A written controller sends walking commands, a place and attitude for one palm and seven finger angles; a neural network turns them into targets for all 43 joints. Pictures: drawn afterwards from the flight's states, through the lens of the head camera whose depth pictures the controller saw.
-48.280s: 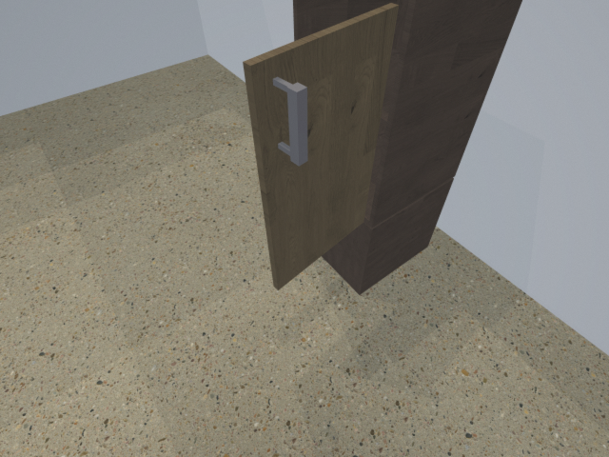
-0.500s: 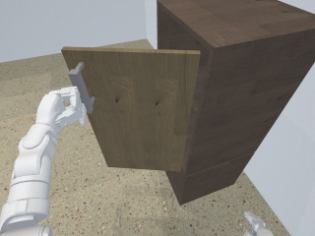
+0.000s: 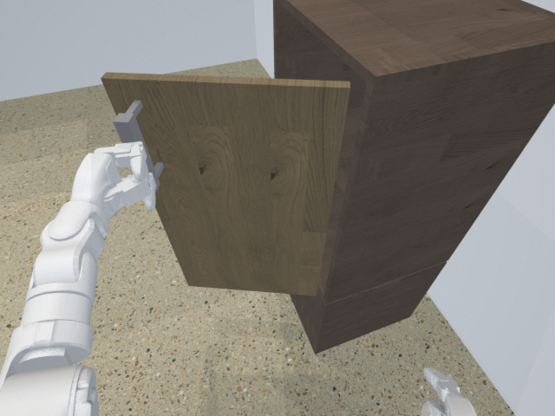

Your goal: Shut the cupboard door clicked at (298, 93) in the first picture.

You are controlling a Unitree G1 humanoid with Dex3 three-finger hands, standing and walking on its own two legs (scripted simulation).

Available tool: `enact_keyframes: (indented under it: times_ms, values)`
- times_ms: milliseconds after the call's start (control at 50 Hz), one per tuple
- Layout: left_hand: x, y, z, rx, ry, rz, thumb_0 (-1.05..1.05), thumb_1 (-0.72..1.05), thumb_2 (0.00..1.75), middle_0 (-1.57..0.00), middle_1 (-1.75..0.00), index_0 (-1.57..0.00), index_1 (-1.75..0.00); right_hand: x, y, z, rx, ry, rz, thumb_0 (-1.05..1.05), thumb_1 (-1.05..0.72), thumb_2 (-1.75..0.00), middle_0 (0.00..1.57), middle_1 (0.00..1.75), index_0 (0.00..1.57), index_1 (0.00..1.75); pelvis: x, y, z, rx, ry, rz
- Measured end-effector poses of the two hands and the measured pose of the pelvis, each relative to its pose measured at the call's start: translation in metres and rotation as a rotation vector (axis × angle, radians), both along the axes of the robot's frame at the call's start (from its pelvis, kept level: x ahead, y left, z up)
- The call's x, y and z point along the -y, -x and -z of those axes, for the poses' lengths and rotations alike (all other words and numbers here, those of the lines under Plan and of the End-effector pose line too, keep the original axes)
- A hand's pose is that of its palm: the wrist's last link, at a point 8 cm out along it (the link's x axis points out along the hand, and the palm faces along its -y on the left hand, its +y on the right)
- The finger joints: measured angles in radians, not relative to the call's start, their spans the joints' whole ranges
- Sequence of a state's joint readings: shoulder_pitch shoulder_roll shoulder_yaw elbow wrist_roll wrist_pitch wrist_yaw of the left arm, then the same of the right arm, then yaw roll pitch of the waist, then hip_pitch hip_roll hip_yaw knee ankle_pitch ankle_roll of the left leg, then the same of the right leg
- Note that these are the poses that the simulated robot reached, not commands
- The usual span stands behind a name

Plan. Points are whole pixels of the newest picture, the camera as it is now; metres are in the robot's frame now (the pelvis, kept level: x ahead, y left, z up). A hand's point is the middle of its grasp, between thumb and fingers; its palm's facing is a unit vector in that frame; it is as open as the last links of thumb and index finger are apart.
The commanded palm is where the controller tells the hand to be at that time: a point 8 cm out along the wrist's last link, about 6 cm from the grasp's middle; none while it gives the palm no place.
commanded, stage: push the door shut along its arc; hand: left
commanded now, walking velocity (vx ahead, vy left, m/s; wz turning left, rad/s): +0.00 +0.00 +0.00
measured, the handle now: (143, 147) +0.47 +0.23 +0.15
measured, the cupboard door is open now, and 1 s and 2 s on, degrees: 65 46 33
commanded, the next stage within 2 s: pull the fist back off the door in 1.56 s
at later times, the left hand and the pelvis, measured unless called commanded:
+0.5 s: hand (161, 158) +0.44 +0.19 +0.16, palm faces -0.14 -0.99 -0.02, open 3.3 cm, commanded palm +0.44 +0.23 +0.16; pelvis -0.01 +0.00 -0.01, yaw +1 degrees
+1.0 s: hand (195, 133) +0.49 +0.15 +0.16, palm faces -0.29 -0.96 -0.01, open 3.1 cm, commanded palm +0.51 +0.20 +0.16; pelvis -0.01 +0.01 -0.02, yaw +1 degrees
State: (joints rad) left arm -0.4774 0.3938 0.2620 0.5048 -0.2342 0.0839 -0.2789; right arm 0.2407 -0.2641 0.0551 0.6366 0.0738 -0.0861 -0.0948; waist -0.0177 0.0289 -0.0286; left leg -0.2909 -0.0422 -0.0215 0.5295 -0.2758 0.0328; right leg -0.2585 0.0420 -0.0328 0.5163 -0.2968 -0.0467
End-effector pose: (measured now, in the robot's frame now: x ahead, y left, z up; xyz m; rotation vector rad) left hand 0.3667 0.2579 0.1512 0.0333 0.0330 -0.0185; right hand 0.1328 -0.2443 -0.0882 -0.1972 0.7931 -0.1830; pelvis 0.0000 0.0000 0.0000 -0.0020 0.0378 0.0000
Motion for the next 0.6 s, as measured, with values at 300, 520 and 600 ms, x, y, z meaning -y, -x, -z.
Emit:
enact_keyframes:
  times_ms: [300, 520, 600]
  values:
    - [0.0, -0.032, -0.003, -0.008, -0.013, 0.084, 0.05, 0.94, 0.98, -1.3, -1.5, -1.3, -1.5, 0.017, 0.038, 0.015, -0.125, 0.042, 0.027, 0.01, -0.9, -0.89, 0.2, 0.3, 0.2, 0.3, 0.0, 0.004, 0.003, -0.034, 0.004, -0.022]
    - [0.008, -0.058, -0.006, 0.012, 0.012, 0.127, 0.03, 0.92, 0.93, -1.3, -1.5, -1.32, -1.5, 0.02, 0.069, 0.02, -0.193, 0.055, 0.06, 0.01, -0.9, -0.89, 0.2, 0.3, 0.2, 0.3, -0.003, 0.008, 0.006, -0.07, 0.006, -0.018]
    - [0.01, -0.065, -0.007, 0.013, -0.001, 0.147, 0.02, 0.91, 0.91, -1.3, -1.5, -1.33, -1.5, 0.021, 0.081, 0.022, -0.225, 0.061, 0.072, 0.01, -0.9, -0.89, 0.2, 0.3, 0.2, 0.3, -0.005, 0.009, 0.007, -0.084, 0.008, -0.018]
